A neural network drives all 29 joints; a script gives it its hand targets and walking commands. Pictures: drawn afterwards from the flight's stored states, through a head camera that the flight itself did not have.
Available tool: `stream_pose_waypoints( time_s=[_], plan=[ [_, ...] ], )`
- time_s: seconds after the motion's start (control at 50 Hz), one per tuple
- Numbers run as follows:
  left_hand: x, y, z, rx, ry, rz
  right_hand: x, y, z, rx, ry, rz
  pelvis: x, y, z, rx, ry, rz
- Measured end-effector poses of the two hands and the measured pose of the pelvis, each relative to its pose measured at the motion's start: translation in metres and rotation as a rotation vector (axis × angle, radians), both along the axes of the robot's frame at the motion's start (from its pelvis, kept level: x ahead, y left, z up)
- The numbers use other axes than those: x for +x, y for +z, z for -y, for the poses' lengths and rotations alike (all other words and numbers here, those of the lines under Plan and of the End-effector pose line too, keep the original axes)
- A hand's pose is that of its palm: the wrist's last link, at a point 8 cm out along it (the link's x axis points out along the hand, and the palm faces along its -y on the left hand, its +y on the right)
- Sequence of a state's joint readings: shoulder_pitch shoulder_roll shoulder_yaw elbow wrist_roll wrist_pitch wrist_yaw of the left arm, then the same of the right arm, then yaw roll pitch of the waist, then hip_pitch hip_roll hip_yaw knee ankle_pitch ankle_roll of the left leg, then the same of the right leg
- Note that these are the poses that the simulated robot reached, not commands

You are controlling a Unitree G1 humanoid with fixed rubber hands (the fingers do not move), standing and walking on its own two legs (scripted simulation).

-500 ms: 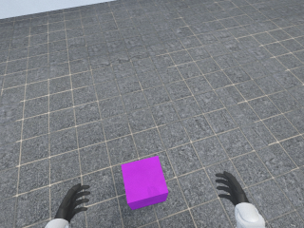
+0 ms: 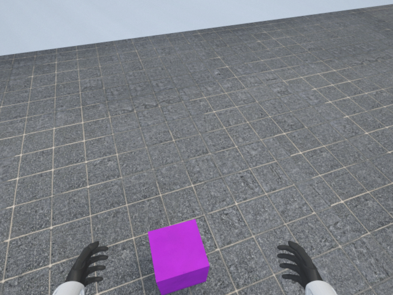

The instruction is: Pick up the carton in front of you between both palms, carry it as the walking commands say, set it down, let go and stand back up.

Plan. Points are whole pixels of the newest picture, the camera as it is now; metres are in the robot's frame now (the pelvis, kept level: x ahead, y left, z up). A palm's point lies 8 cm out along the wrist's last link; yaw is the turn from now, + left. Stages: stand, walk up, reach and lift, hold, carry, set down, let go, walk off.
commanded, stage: let go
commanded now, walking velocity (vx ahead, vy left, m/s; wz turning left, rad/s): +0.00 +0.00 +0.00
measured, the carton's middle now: (178, 257) +0.39 +0.06 -0.65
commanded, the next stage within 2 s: stand in 0.02 s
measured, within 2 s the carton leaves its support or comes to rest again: neither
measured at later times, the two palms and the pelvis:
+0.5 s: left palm out of the picture +0.12 +0.30 -0.11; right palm out of the picture +0.11 -0.26 -0.08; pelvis +0.00 +0.03 +0.00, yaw -1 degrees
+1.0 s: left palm out of the picture +0.07 +0.31 -0.11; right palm out of the picture +0.08 -0.26 -0.09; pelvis -0.01 +0.03 +0.00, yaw +0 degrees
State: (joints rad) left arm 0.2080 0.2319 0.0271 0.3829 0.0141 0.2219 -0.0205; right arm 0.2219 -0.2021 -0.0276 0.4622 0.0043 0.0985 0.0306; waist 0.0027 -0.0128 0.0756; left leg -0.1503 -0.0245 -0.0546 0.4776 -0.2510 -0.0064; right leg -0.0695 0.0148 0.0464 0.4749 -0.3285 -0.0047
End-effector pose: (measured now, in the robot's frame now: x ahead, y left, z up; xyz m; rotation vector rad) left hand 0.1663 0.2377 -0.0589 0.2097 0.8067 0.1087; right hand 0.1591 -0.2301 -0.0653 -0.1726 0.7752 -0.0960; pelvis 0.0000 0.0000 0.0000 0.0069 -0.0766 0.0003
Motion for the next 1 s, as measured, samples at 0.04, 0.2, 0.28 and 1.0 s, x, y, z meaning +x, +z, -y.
stream_pose_waypoints(
  time_s=[0.04,0.2,0.28,1.0],
  plan=[
    [-0.002,-0.002,-0.004,-0.004,0.006,0.002,-0.002,-0.001,-0.001,-0.016,0.003,-0.007,-0.001,0.000,-0.003,-0.002,0.000,-0.005],
    [-0.020,-0.029,-0.040,0.033,0.037,-0.017,-0.027,-0.005,0.031,-0.156,-0.075,-0.072,0.000,-0.003,-0.013,-0.013,-0.007,-0.039],
    [-0.030,-0.037,-0.050,0.049,0.039,-0.056,-0.037,-0.004,0.039,-0.189,-0.104,-0.096,0.002,-0.003,-0.017,-0.016,-0.011,-0.043],
    [-0.093,-0.053,-0.074,0.103,0.071,-0.238,-0.077,-0.027,0.030,-0.170,-0.118,-0.254,-0.011,0.002,-0.028,-0.016,-0.006,-0.024]
  ],
)
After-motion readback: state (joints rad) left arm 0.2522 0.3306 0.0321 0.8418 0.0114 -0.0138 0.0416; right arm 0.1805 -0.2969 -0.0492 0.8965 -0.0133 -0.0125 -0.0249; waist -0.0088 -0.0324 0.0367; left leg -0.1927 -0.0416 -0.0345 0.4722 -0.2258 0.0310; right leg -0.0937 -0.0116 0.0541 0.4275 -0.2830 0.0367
